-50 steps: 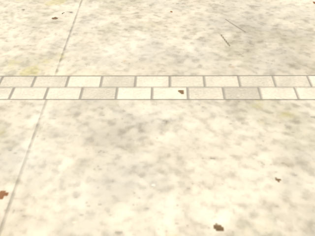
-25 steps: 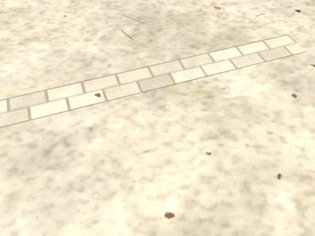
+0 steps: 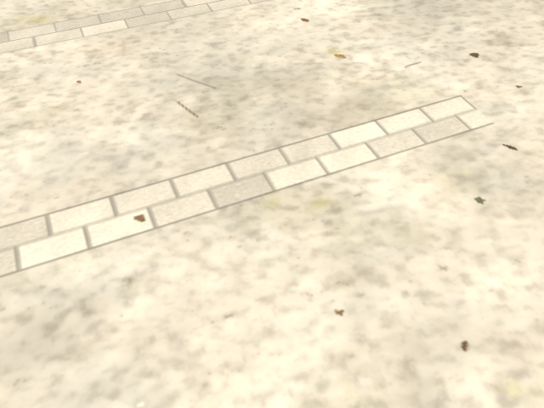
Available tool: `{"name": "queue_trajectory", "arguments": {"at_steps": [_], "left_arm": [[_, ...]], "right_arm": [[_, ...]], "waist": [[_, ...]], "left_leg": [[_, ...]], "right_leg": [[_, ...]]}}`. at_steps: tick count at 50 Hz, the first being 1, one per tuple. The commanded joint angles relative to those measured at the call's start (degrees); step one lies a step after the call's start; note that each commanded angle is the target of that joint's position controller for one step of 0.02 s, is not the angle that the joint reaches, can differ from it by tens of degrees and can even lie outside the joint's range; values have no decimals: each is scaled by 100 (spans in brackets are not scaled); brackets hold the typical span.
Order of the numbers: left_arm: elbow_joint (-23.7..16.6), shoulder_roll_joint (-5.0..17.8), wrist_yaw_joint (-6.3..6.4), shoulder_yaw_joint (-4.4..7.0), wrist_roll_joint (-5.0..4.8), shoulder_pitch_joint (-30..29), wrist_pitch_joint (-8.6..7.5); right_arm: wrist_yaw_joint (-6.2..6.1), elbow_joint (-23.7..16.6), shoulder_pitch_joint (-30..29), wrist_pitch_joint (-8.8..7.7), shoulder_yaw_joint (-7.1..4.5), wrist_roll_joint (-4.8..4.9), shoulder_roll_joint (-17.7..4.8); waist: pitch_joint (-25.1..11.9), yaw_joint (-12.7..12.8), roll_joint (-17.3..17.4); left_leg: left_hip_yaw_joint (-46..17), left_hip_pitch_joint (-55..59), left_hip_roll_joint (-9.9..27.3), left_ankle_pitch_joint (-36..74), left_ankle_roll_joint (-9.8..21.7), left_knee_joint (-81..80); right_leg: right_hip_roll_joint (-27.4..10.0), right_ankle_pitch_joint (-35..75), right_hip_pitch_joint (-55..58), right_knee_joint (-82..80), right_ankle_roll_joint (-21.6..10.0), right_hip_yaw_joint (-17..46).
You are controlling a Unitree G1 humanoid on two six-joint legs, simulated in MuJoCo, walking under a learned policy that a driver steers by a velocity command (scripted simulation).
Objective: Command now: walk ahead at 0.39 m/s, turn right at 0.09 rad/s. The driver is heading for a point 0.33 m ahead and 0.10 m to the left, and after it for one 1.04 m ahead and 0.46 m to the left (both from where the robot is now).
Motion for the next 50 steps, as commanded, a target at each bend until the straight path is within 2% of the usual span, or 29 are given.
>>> {"name": "queue_trajectory", "arguments": {"at_steps": [1, 3, 4, 5, 6, 7, 8, 9, 11, 13, 16, 20, 23, 25, 26, 27, 28, 29, 30, 31, 32, 33, 35, 38, 40, 43, 46, 50], "left_arm": [[-207, 1005, 19, 255, -10, -61, -136], [-158, 984, 22, 239, -43, -237, -148], [-147, 817, 27, 180, -16, -260, -188], [-331, 406, 0, 46, -74, -397, -230], [-471, 400, 11, 50, -39, -360, -241], [-352, 788, 23, 152, 88, -394, -181], [-281, 726, -53, 147, 82, -415, -177], [-231, 664, -111, 132, 58, -447, -168], [-104, 553, -170, 97, 118, -410, -89], [-137, 487, -195, 74, 151, -592, -50], [-377, 400, -197, 30, 169, -1301, -20], [-676, 226, -211, -87, 99, -2258, -44], [-819, 303, -172, -98, 43, -2661, -68], [-814, 431, -120, -64, 26, -2534, -107], [-727, 530, -80, -25, 24, -2226, -135], [-549, 665, -23, 39, 23, -1659, -174], [-289, 839, 53, 120, 65, -769, -243], [-228, 1273, 159, 231, 216, 142, -290], [-289, 1720, 162, 338, 305, 85, -234], [-367, 1218, 140, 269, 143, -325, -165], [-401, 770, 137, 157, 93, -790, -171], [-375, 543, 116, 108, 87, -1001, -208], [-230, 391, 133, 68, 46, -955, -291], [-71, 395, 105, 89, -33, -753, -454], [17, 436, 102, 117, -35, -619, -481], [150, 411, 88, 118, -6, -442, -464], [246, 518, 101, 138, -8, -295, -455], [448, 683, 169, 177, 0, 89, -356]], "right_arm": [[-31, -584, -660, -196, -64, 30, -401], [-92, -379, 22, -276, -83, 11, -400], [-173, -147, 739, -344, -153, -7, -571], [-269, -46, 1586, -424, -275, -110, -1107], [-244, 68, 1930, -417, -400, -56, -1656], [-211, 37, 1493, -376, -281, 1, -1173], [-175, -77, 1000, -373, -195, 44, -867], [-152, -111, 740, -392, -131, 47, -645], [-162, -58, 660, -475, -52, 68, -458], [-147, 123, 911, -550, -47, 127, -485], [-150, 389, 1308, -561, -39, 192, -466], [-192, 603, 1542, -536, -47, 163, -490], [-235, 705, 1666, -523, -80, 142, -613], [-267, 710, 1543, -507, -106, 124, -690], [-276, 686, 1408, -498, -125, 109, -749], [-268, 670, 1311, -493, -145, 98, -802], [-244, 656, 1248, -492, -144, 114, -782], [-210, 469, 1298, -499, -74, 152, -479], [-223, 323, 2049, -453, 48, 346, 189], [-261, 458, 1788, -374, -88, 165, -497], [-221, 415, 1343, -350, -142, 131, -562], [-174, 384, 1126, -342, -119, 132, -425], [-84, 406, 1113, -215, -124, 8, -306], [10, 280, 798, -65, -105, -17, -155], [63, 122, 365, -34, -92, -34, -141], [126, -103, -253, -50, -47, -9, -103], [193, -316, -891, -91, 40, -7, -11], [232, -557, -1429, -100, 64, -50, -74]], "waist": [[782, -1, -496], [672, -441, -314], [362, -753, -43], [-236, -1153, 960], [-260, -1074, 1745], [238, -745, 720], [530, -495, 396], [565, -367, 291], [504, -273, 446], [467, -261, 464], [593, -346, 355], [699, -517, 430], [666, -583, 461], [600, -437, 474], [476, -271, 492], [183, -34, 463], [-328, 358, 239], [-1167, 624, -356], [-1866, 165, -1703], [-1376, 124, -936], [-483, -26, -472], [-101, -118, -337], [160, -314, -618], [265, -397, -541], [394, -366, -477], [561, -292, -412], [656, -151, -409], [755, -4, -384]], "left_leg": [[72, -14, -53, -45, 154, -432], [188, 1371, -252, 177, 262, -1055], [-40, 2488, -214, -20, 343, -1239], [-1742, 3572, 1080, -1426, 691, -2014], [-4026, 3750, 2113, -2611, 1197, -2909], [-3885, 3165, 2006, -2916, 1237, -2881], [-3245, 2702, 1741, -2414, 1157, -2845], [-2656, 2464, 1452, -1688, 1028, -2923], [-1789, 2280, 1039, -246, 894, -3011], [-1427, 2287, 901, 1039, 974, -2987], [-1194, 2366, 777, 2072, 1147, -3008], [-988, 2175, 538, 2636, 1107, -2893], [-1180, 2317, 687, 3016, 1067, -2687], [-1331, 2451, 815, 3364, 977, -2427], [-1336, 2451, 810, 3786, 886, -2116], [-1282, 2401, 703, 4313, 796, -1474], [-1068, 2009, 406, 4071, 682, -350], [-835, 1113, 36, 2358, 607, 1291], [-392, -661, -806, -1577, 444, 3023], [-654, -1121, -478, -1351, 548, 3504], [-653, -1173, -202, -748, 563, 3423], [-605, -1003, -16, -388, 527, 3194], [-547, -657, 174, -226, 418, 2921], [-464, -853, 252, 48, 332, 2807], [-415, -1263, 325, 448, 269, 2628], [-261, -1526, 322, 1074, 194, 1870], [88, -1222, 244, 1598, 250, 799], [469, -1086, 92, 1180, 509, 34]], "right_leg": [[-1716, -927, -669, -639, -930, 1428], [-1497, -364, -1326, -85, -714, 1127], [-1216, 369, -1803, 720, -559, 831], [-610, 263, -2568, 2617, -251, 111], [132, -1507, -3762, 4003, -110, -350], [-245, -1301, -3973, 4690, -189, 104], [-497, -777, -3907, 4751, -211, 119], [-665, -422, -3749, 4634, -173, 42], [-814, -11, -3515, 4535, -11, -170], [-870, 235, -3592, 4519, 132, -340], [-915, 596, -3999, 4069, 391, -527], [-717, 1204, -3623, 2666, 551, -684], [-588, 1366, -3194, 2047, 470, -643], [-537, 1177, -2773, 1789, 322, -537], [-445, 931, -2305, 1649, 235, -523], [-298, 677, -1556, 1490, 134, -565], [-390, 738, -338, 1235, -16, -485], [-1688, -503, 1009, 1056, -247, 824], [-3203, -1233, 2189, 386, -844, 3467], [-2966, -1876, 1528, -43, -835, 3836], [-2701, -1657, 690, -114, -676, 2754], [-2418, -771, 95, -252, -560, 1942], [-2053, 283, -534, -438, -362, 883], [-2007, 1074, -629, -659, -412, 197], [-1989, 1322, -531, -780, -442, -190], [-1842, 1712, -427, -816, -417, -766], [-1788, 2081, -340, -759, -334, -1229], [-1992, 2851, 405, -456, -261, -1532]]}}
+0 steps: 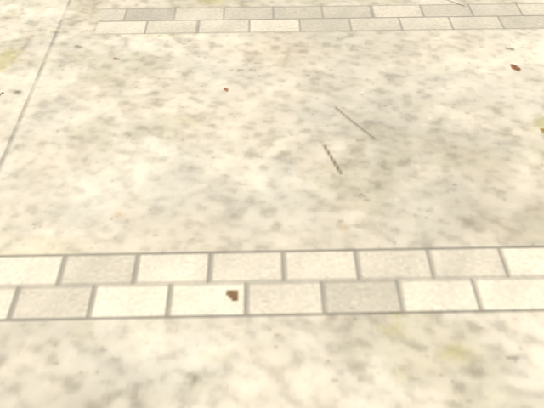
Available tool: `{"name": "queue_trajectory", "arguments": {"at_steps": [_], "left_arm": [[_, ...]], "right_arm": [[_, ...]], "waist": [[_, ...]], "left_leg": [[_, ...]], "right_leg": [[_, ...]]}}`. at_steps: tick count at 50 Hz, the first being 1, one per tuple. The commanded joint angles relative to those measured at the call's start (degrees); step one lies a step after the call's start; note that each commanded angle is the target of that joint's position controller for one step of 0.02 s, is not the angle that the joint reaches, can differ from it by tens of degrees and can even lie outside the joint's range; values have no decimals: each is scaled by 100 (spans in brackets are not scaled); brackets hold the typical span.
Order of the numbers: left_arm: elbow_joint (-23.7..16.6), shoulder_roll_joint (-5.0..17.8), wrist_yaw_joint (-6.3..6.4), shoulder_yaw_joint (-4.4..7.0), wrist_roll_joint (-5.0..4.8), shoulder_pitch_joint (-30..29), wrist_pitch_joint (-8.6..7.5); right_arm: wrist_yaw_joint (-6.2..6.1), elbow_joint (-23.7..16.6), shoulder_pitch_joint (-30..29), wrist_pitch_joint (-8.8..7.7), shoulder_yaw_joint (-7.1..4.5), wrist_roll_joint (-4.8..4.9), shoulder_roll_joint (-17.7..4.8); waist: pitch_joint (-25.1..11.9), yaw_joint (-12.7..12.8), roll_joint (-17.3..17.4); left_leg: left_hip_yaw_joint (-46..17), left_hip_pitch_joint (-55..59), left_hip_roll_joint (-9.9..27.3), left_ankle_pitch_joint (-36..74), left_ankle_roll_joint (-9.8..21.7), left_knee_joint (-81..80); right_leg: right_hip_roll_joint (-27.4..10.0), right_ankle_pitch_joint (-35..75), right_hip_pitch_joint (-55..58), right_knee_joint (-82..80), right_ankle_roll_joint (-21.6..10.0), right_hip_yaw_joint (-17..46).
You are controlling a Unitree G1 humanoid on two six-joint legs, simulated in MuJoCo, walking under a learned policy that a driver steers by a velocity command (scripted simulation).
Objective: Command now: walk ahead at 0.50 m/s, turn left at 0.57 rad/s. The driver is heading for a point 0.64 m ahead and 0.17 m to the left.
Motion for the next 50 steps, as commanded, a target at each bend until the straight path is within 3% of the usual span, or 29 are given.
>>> {"name": "queue_trajectory", "arguments": {"at_steps": [1, 3, 4, 5, 6, 7, 8, 9, 10, 11, 13, 17, 22, 26, 29, 30, 31, 32, 33, 34, 35, 36, 37, 38, 40, 41, 44, 46, 50], "left_arm": [[-175, 903, 73, 184, 7, 115, 17], [-126, 1086, 116, 223, 21, 124, 109], [-120, 1177, 124, 246, 29, 117, 174], [-166, 1205, 118, 250, 11, 58, 225], [-346, 1000, 96, 193, 39, 98, 219], [-817, 508, -29, 127, -45, 43, 160], [-989, 1004, -47, 203, 8, -692, 81], [-1075, 846, -69, 153, -74, -951, 5], [-979, 785, -51, 128, -81, -795, -39], [-971, 753, -48, 132, 11, -788, 26], [-899, 694, -76, 124, 166, -531, 248], [-1151, 571, -134, 97, 160, -1138, 407], [-1499, 583, -170, 56, 109, -2228, 377], [-1762, 618, -204, 7, 56, -2843, 294], [-1735, 789, -178, 42, 23, -2439, 219], [-1571, 901, -136, 92, 20, -1917, 189], [-1332, 1023, -73, 160, 44, -1151, 127], [-1215, 1304, 14, 243, 141, -319, 58], [-1233, 1875, 62, 372, 282, 130, 76], [-1162, 1670, 14, 368, 131, -122, 162], [-1236, 1169, -18, 267, 73, -614, 184], [-1231, 811, -54, 183, 54, -900, 167], [-1169, 665, -51, 127, 64, -1000, 136], [-1056, 618, -43, 97, 33, -950, 90], [-854, 647, -97, 87, -17, -700, -52], [-776, 690, -119, 89, -40, -652, -103], [-658, 742, -118, 72, -44, -762, -65], [-574, 727, -106, 53, -54, -739, 14], [-318, 810, -90, 72, -86, -388, 123]], "right_arm": [[12, -525, -548, -74, -22, -33, -273], [-51, -450, -182, -68, -78, -55, -374], [-88, -309, 337, -97, -142, -55, -479], [-155, -22, 1230, -151, -249, -92, -635], [-261, 195, 2095, -161, -430, -141, -1140], [-311, 29, 1729, -97, -577, 11, -1739], [-348, -21, 1922, -26, -570, 106, -1651], [-408, 78, 1681, -35, -508, 126, -1408], [-422, 133, 1471, -81, -430, 150, -1088], [-439, 131, 1262, -139, -379, 166, -934], [-424, 81, 1094, -252, -310, 196, -776], [-386, 202, 1488, -351, -361, 198, -984], [-398, 323, 2078, -342, -371, 192, -992], [-461, 368, 2406, -324, -379, 126, -1052], [-526, 269, 2114, -324, -414, 97, -1202], [-516, 237, 1946, -345, -421, 89, -1259], [-478, 262, 1898, -378, -404, 118, -1232], [-428, 219, 1962, -428, -326, 159, -973], [-419, 58, 2587, -445, -196, 340, -366], [-444, 156, 2709, -419, -215, 168, -711], [-442, 254, 2411, -368, -237, 85, -808], [-391, 201, 1981, -360, -209, 45, -770], [-363, 157, 1779, -336, -195, 45, -670], [-341, 139, 1760, -281, -184, -9, -622], [-344, 222, 1911, -197, -164, -28, -524], [-345, 218, 1887, -184, -156, -17, -490], [-316, 128, 1469, -163, -61, 12, -346], [-285, 76, 1072, -160, 47, 38, -210], [-351, 111, 734, -178, 100, 54, -270]], "waist": [[256, -77, -559], [-51, -282, -728], [-359, -507, -745], [-857, -904, -561], [-1477, -1202, 16], [-1867, -762, 1433], [-1755, -1103, 358], [-1046, -920, 83], [-527, -604, -287], [-352, -381, -348], [-427, -147, -259], [-184, -247, -103], [-47, -673, 114], [-4, -884, 191], [-55, -573, 313], [-249, -340, 325], [-630, 20, 89], [-1273, 360, -292], [-2125, 159, -1541], [-2018, -35, -1597], [-1034, -182, -790], [-547, -183, -329], [-234, -260, -428], [-143, -355, -627], [-338, -448, -691], [-420, -497, -711], [-475, -529, -860], [-505, -410, -968], [-540, -237, -911]], "left_leg": [[356, 231, -233, -404, 237, -460], [574, 859, -634, -1082, 476, -574], [583, 1437, -860, -1335, 626, -708], [475, 2601, -1023, -1189, 810, -1142], [-881, 4072, -74, -1921, 1105, -1371], [-4244, 5589, 1472, -2055, 1978, -2160], [-4400, 5513, 1518, -1358, 1975, -2578], [-3482, 4913, 1411, -693, 1840, -2550], [-2904, 4021, 1138, 179, 1585, -2604], [-2472, 3500, 807, 629, 1397, -2644], [-2077, 3015, 501, 1110, 1319, -2760], [-1912, 2699, 221, 826, 1232, -3024], [-2064, 3166, 121, 784, 983, -2903], [-2304, 3613, 226, 1354, 920, -2536], [-2505, 3453, 300, 1728, 658, -2168], [-2430, 3303, 242, 2323, 543, -1788], [-2176, 3162, -29, 2659, 413, -872], [-1854, 2568, -374, 1760, 282, 500], [-1231, 964, -1221, -1573, 28, 2351], [-1205, 281, -1167, -2742, 66, 2986], [-1255, 106, -823, -2250, 68, 3172], [-1168, 186, -637, -1877, 54, 2915], [-1123, 318, -531, -1774, 15, 2626], [-1082, 533, -485, -1809, -59, 2427], [-1000, 833, -630, -1878, -177, 2287], [-980, 803, -686, -1789, -224, 2136], [-704, 859, -612, -1302, -336, 1102], [-389, 1304, -535, -809, -355, 256], [-260, 1799, -532, -444, -264, -636]], "right_leg": [[-1657, 3863, 36, -4, -538, 277], [-1690, 5649, 293, 920, -480, 94], [-1692, 6056, 277, 1774, -475, 48], [-1613, 5534, -200, 3043, -370, -42], [-1449, 3476, -1465, 4781, -189, -40], [-81, -1244, -4093, 6904, 211, 431], [-183, -967, -4780, 7103, 180, 1547], [-500, -403, -4912, 6798, 115, 1665], [-707, -108, -4518, 6133, 102, 1651], [-830, -102, -4156, 5712, 136, 1714], [-829, -90, -3636, 5338, 255, 1695], [-781, 578, -3951, 4447, 442, 1538], [-594, 1599, -4303, 3146, 457, 1576], [-345, 1624, -4206, 2442, 353, 1567], [-171, 1228, -3159, 1832, 158, 1654], [-15, 983, -2401, 1719, 46, 1556], [45, 1052, -1405, 1388, -98, 1464], [-721, 430, -157, 1235, -346, 2192], [-2378, -402, 1394, 885, -993, 4792], [-2575, -926, 1012, 197, -1267, 6239], [-2363, -1267, 151, 114, -1213, 5415], [-2036, -801, -490, 55, -1106, 4562], [-1770, 422, -915, 2, -983, 3851], [-1590, 1757, -1185, 23, -926, 3306], [-1511, 4355, -1222, 252, -995, 2664], [-1478, 5011, -1150, 289, -1023, 2416], [-1271, 5327, -1184, 238, -949, 1814], [-1074, 5229, -1360, 241, -840, 1496], [-1202, 4682, -1154, 582, -744, 1677]]}}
